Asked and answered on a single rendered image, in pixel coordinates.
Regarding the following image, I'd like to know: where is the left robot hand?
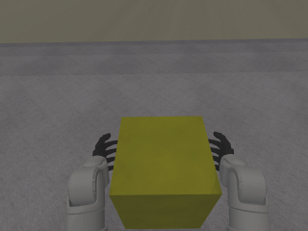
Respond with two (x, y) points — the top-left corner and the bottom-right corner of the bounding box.
(92, 133), (118, 171)

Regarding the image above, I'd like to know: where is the robot left forearm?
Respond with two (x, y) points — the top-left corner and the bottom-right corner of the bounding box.
(65, 155), (110, 231)

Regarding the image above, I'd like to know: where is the robot right forearm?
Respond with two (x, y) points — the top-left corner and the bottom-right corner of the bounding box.
(219, 154), (270, 231)

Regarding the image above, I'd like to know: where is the right robot hand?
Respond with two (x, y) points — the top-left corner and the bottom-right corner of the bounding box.
(208, 131), (234, 171)

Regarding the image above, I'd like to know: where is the carton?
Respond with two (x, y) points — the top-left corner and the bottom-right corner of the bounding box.
(109, 115), (222, 229)

